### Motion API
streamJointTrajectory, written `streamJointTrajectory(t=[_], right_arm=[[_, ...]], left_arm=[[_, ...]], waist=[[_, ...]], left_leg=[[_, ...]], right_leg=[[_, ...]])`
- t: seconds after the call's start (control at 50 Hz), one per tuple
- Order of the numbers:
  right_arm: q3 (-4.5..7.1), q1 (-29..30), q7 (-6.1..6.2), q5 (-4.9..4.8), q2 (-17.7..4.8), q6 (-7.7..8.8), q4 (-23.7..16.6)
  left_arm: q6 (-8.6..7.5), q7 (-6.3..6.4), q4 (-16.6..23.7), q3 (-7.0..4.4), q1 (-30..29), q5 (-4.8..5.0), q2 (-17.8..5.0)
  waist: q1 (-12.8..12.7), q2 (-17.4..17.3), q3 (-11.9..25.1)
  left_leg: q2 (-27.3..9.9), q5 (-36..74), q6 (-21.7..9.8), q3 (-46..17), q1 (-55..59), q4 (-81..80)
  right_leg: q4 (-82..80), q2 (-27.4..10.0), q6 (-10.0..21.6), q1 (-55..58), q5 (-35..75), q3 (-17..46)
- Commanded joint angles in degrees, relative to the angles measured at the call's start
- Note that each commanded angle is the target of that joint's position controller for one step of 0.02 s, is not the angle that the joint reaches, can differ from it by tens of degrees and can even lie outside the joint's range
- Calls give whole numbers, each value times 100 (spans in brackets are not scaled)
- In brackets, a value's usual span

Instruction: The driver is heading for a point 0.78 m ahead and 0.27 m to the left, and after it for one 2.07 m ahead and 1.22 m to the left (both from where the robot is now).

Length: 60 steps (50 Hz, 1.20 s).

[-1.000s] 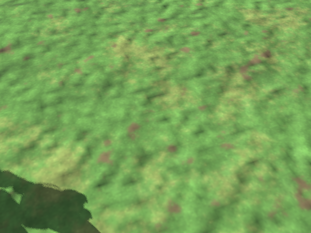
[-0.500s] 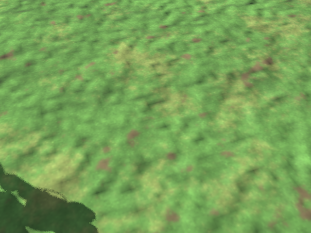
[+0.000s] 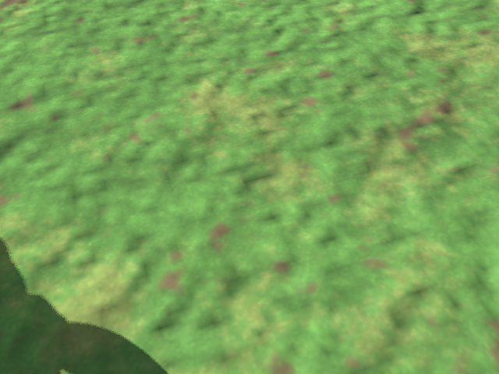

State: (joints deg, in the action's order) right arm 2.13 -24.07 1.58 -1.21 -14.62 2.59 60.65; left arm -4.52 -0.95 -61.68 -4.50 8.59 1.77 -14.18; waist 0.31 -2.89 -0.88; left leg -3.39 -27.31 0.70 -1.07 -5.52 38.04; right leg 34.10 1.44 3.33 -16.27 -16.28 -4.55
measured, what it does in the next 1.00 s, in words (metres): walks ahead, turning left: left foot, then right foot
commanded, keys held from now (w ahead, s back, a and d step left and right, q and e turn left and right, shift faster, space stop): w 0.04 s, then w+q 0.70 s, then q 0.26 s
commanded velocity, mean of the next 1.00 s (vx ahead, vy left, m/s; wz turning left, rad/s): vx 0.41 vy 0.00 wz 0.43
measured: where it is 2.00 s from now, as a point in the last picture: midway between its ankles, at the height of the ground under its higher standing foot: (210, 365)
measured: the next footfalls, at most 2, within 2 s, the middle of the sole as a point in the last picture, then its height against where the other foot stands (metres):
left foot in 0.48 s outside the picture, level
right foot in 0.96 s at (242, 308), level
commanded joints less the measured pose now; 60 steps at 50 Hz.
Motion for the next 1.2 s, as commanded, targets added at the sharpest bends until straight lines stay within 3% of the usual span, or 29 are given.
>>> streamJointTrajectory(t=[0.02,0.04,0.08,0.12,0.24,0.36,0.42,0.46,0.48,0.5,0.52,0.54,0.56,0.58,0.6,0.62,0.68,0.74,0.82,0.92,0.94,0.96,0.98,1.0,1.02,1.04,1.08,1.12,1.2], right_arm=[[70,839,-19,-142,-457,326,-863],[94,899,-73,-235,-516,383,-884],[173,924,-99,-169,-526,396,-818],[223,830,-166,-134,-444,281,-772],[144,1794,-227,-61,-159,143,-1253],[43,2775,-452,-37,-93,146,-1804],[186,2451,-564,-42,-388,124,-1934],[490,934,-547,-69,-904,70,-1601],[673,110,-412,-74,-1340,-6,-1439],[689,223,-383,-45,-1725,26,-1494],[557,63,-377,17,-1253,82,-1527],[495,354,-361,76,-1034,164,-1520],[442,828,-376,60,-876,230,-1630],[396,1215,-390,80,-734,259,-1739],[357,1406,-380,140,-655,277,-1822],[350,1449,-367,120,-659,275,-1844],[394,1154,-241,50,-866,282,-1804],[432,794,-129,33,-991,231,-1766],[452,416,-73,10,-1032,82,-1642],[434,626,80,34,-899,-121,-1844],[397,819,81,33,-807,-127,-1968],[285,820,65,120,-502,-102,-2163],[192,-593,30,50,-146,-83,-2085],[285,-951,-4,-31,-895,-119,-1970],[405,-207,24,-83,-1240,-225,-2017],[441,274,72,-56,-1282,-338,-2124],[444,458,109,-24,-1063,-526,-2248],[365,385,116,-18,-699,-561,-2343],[317,716,64,46,-631,-531,-2604]], left_arm=[[-163,-32,-276,-110,1626,-90,-943],[-225,-33,-107,-15,1162,-102,-694],[-256,-44,45,100,740,-137,-457],[-214,8,7,165,850,-197,-336],[-186,202,89,143,935,-284,-707],[-86,238,57,102,1424,-155,-822],[39,275,225,28,1226,-163,-1068],[145,316,411,6,1012,-192,-1159],[104,308,557,63,1069,-247,-1052],[-92,153,810,336,1682,-297,-72],[-381,60,978,221,884,-67,-647],[-509,39,1213,133,374,129,-915],[-561,85,1233,138,294,75,-893],[-528,137,1175,80,363,-33,-906],[-431,147,1174,41,542,-79,-929],[-337,152,1219,20,607,-122,-890],[-176,206,1483,35,175,-291,-714],[-188,220,1767,71,-596,-288,-613],[-254,138,2087,113,-1190,-238,-544],[-300,63,2118,-8,-816,-235,-932],[-345,85,2035,-45,-369,-291,-1036],[-356,128,1996,-102,315,-430,-1368],[-240,146,2000,-96,463,-498,-1491],[-116,115,2027,-109,417,-241,-1262],[-24,158,2234,4,93,-217,-827],[77,188,2259,73,-214,-242,-677],[197,213,2233,92,-555,-324,-726],[200,223,2149,34,-564,-360,-826],[240,269,2087,-65,-554,-274,-1001]], waist=[[-696,1266,195],[-489,994,-174],[-258,607,-422],[-157,753,-361],[-232,546,-632],[-432,465,-822],[-17,807,-297],[814,865,598],[1100,234,1089],[325,-1159,1747],[734,-556,1976],[665,-427,1105],[368,240,665],[111,450,409],[-101,343,360],[-197,291,303],[-160,202,66],[114,62,-68],[354,-224,61],[44,-463,430],[-227,-407,687],[-421,184,1565],[133,1731,2441],[121,1628,2725],[-117,1074,1913],[-113,732,1326],[87,875,583],[129,1081,439],[42,969,818]], left_leg=[[390,-408,-205,-512,-3736,3345],[95,82,-389,-573,-3941,3540],[-297,1027,-536,-517,-3790,3045],[-384,1420,-495,-428,-3388,2662],[-286,2576,-189,-255,-3603,1090],[-139,2780,-461,348,-3449,-97],[325,2092,-787,778,-2586,-135],[762,2024,-1109,833,-552,-359],[119,1585,-1398,-415,1092,-602],[-1430,313,-2546,-3941,2806,-1389],[-1537,-47,-2457,-4771,2835,-2263],[-1392,415,-2140,-3916,2208,-2383],[-1142,1174,-1968,-3162,1264,-2421],[-900,1833,-1831,-2571,451,-2472],[-732,2229,-1769,-2241,-62,-2568],[-637,2402,-1760,-2073,-352,-2650],[-448,2824,-1784,-1584,-950,-2802],[-175,2555,-1542,-1356,-1035,-2738],[29,3581,-1075,-1251,-1049,-2124],[-117,3774,-846,-2128,-70,-804],[154,3822,-650,-2013,-161,-160],[522,2558,-380,-1630,-905,1305],[1369,-1767,-45,-1144,-2529,2961],[757,-1408,65,-1078,-2965,3755],[559,-884,238,-868,-3297,4037],[390,-464,340,-626,-3349,3907],[159,-85,390,-431,-2904,3507],[163,120,383,-151,-2536,2922],[-72,623,341,-95,-2299,1934]], right_leg=[[-2350,-2339,1452,2773,-1024,4470],[-2335,-2158,1256,2412,-850,3721],[-2487,-1774,834,1910,-97,2440],[-2582,-1446,589,1657,724,1520],[-2948,-1390,607,1264,1684,411],[-2669,-1615,484,1944,2595,-319],[-1520,-1736,312,2385,5453,-615],[575,-1551,112,1841,6069,-750],[2343,-1250,-104,448,4279,-758],[4451,58,-401,-1977,-1358,-114],[4992,29,-224,-2564,-1524,1075],[4842,-261,-58,-3010,-972,1052],[4333,-546,-12,-2738,-451,1045],[3845,-715,-65,-2315,-223,1021],[3588,-856,-119,-1881,-101,1089],[3310,-899,-208,-1708,-78,1068],[2348,-849,-546,-1765,458,849],[904,-615,-678,-1805,1628,808],[-306,-86,-611,-1087,2499,617],[-968,11,-347,-701,1795,919],[-1367,-173,-170,6,2433,879],[-890,-1209,237,1634,4219,1635],[-539,-2866,1434,3530,5972,3528],[-748,-3096,1605,3384,4174,4198],[-975,-2604,1325,2742,3174,3359],[-1187,-2223,1065,1978,2551,2670],[-1625,-1719,911,596,1954,1846],[-1900,-1512,968,186,2090,1265],[-1948,-1857,1192,570,2562,936]])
